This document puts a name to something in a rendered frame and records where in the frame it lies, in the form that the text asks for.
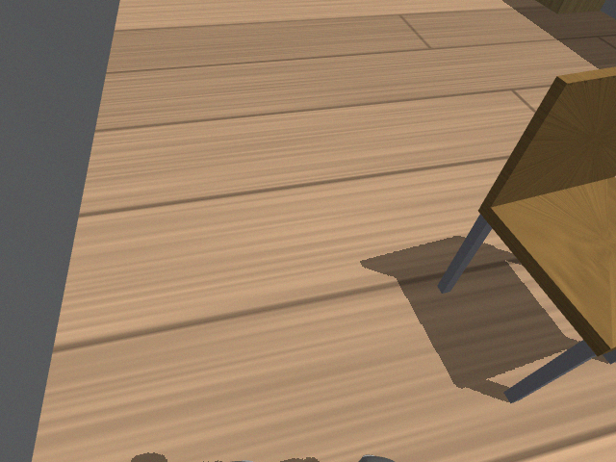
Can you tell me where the chair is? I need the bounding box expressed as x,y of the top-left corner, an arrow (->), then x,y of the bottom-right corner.
437,66 -> 616,403

